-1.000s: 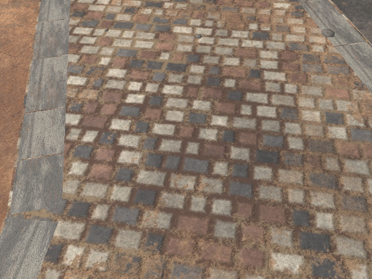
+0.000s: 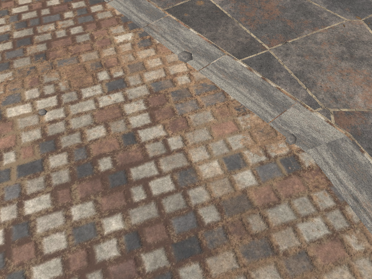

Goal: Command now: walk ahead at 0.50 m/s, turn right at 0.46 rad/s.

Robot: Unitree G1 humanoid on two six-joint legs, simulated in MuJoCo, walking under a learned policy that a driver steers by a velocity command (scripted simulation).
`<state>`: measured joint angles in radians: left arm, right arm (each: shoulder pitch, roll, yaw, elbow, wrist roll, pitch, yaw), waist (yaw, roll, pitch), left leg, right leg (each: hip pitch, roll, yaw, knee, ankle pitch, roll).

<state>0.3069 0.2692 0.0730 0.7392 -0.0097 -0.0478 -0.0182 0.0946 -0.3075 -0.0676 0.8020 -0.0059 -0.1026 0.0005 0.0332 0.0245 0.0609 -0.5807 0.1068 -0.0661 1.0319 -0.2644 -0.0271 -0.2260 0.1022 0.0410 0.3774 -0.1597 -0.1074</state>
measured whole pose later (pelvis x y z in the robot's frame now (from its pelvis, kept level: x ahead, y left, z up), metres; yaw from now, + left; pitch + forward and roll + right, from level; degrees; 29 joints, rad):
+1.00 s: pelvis +0.26 +0.01 +0.00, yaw +25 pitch +1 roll +1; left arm 0.17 0.26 0.06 0.70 0.01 0.01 0.04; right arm 0.18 -0.32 -0.09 0.68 0.02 0.07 0.00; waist 0.01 0.03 0.05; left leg -0.47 0.02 -0.03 0.92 -0.39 -0.10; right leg -0.24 -0.06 -0.07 0.45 -0.22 0.00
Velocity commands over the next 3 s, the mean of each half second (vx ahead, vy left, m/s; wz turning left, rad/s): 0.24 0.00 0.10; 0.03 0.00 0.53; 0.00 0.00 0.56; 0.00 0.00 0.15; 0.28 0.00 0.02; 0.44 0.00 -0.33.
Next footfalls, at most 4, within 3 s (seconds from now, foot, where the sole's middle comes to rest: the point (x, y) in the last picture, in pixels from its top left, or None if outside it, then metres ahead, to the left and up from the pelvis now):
0.26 left None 0.34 0.14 -0.78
0.70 right None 0.35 -0.09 -0.78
1.12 left None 0.20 0.15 -0.78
1.58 right None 0.38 -0.03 -0.78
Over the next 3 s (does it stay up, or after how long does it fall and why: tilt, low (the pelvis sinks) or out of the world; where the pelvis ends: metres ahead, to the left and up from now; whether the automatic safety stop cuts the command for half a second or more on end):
stays up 0.47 0.32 0.00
